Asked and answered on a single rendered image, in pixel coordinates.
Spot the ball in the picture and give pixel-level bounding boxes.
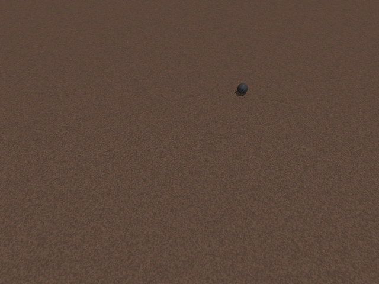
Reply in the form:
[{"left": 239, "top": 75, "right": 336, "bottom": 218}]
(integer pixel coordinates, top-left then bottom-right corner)
[{"left": 237, "top": 83, "right": 248, "bottom": 93}]

